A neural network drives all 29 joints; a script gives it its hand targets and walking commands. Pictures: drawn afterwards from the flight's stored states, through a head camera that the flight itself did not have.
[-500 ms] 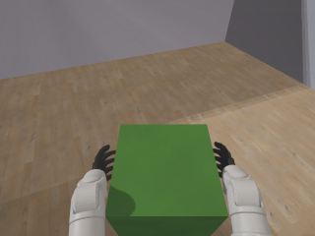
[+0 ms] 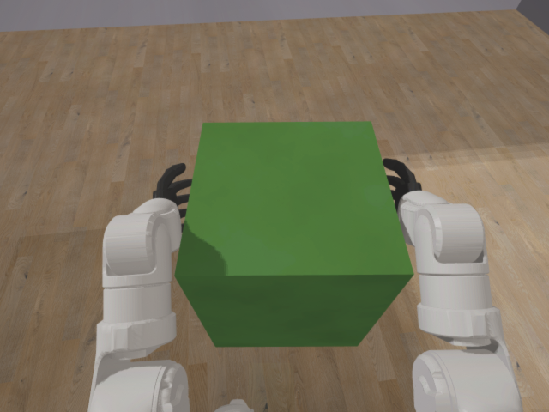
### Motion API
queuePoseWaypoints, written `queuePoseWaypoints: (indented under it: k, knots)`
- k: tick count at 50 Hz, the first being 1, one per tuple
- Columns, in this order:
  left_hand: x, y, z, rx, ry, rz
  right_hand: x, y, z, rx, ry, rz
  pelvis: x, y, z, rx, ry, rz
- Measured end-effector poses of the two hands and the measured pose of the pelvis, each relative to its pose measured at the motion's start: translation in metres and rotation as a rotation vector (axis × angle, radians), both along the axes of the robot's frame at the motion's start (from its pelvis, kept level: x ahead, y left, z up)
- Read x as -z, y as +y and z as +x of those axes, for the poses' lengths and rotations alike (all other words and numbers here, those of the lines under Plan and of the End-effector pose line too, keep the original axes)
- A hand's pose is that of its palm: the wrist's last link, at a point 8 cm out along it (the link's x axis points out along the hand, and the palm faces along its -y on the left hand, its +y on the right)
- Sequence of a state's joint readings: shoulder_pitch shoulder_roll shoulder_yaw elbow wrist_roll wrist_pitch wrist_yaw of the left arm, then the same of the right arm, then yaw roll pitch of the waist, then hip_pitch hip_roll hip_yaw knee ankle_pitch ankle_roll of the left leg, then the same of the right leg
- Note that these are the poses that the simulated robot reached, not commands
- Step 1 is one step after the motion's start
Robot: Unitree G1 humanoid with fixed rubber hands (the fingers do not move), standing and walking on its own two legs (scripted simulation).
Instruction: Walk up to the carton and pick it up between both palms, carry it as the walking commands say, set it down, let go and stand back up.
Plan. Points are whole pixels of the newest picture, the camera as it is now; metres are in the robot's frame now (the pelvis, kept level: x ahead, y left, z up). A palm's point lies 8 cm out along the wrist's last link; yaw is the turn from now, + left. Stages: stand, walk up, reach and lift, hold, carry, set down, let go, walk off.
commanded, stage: carry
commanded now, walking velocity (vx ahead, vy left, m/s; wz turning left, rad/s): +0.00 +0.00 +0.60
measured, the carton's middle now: (286, 243) +0.36 -0.01 +0.03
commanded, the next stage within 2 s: none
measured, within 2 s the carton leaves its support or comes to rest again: neither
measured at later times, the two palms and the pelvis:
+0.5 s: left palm (49, 270) +0.29 +0.27 +0.11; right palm (311, 204) +0.36 -0.04 +0.12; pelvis -0.05 +0.01 +0.02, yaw +13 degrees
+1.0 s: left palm (6, 337) +0.21 +0.28 +0.12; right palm (314, 252) +0.29 -0.03 +0.12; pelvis -0.09 +0.03 +0.01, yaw +15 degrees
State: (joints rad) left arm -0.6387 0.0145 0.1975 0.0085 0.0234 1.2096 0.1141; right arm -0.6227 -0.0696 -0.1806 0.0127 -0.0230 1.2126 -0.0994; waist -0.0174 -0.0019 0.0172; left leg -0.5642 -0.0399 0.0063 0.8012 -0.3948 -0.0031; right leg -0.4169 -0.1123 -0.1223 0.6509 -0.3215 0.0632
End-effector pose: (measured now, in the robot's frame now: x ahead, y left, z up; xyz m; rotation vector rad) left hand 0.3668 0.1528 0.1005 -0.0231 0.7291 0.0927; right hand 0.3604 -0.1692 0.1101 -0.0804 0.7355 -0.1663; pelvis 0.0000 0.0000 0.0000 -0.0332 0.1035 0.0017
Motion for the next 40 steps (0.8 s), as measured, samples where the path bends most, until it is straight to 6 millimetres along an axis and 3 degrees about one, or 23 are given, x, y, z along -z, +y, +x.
queuePoseWaypoints:
  k: [3, 8, 12, 19, 25, 33, 40]
  knots:
    - [0.004, 0.024, -0.001, -0.045, -0.019, -0.032, -0.005, 0.025, 0.011, -0.026, -0.020, -0.010, 0.005, 0.009, -0.003, -0.036, -0.006, 0.036]
    - [0.010, 0.066, -0.019, -0.142, 0.037, -0.039, 0.009, 0.067, 0.016, -0.079, 0.036, 0.029, -0.006, 0.022, -0.011, -0.078, 0.000, -0.002]
    - [0.002, 0.095, -0.033, -0.206, 0.015, -0.027, 0.007, 0.098, 0.021, -0.152, 0.017, 0.032, -0.011, 0.023, -0.020, -0.128, 0.006, -0.004]
    - [-0.004, 0.122, -0.062, -0.300, -0.018, -0.043, 0.002, 0.130, 0.017, -0.217, -0.012, 0.052, -0.013, 0.021, -0.030, -0.196, 0.015, 0.001]
    - [-0.009, 0.121, -0.081, -0.311, -0.034, -0.040, -0.007, 0.131, 0.004, -0.236, -0.027, 0.047, -0.015, 0.013, -0.045, -0.230, 0.010, -0.014]
    - [-0.011, 0.096, -0.113, -0.284, -0.005, 0.004, -0.003, 0.106, -0.028, -0.230, 0.001, 0.063, -0.012, 0.001, -0.067, -0.246, -0.030, -0.007]
    - [-0.030, 0.088, -0.118, -0.251, -0.021, 0.011, -0.021, 0.095, -0.042, -0.209, -0.018, 0.057, -0.010, 0.010, -0.073, -0.275, -0.037, 0.020]
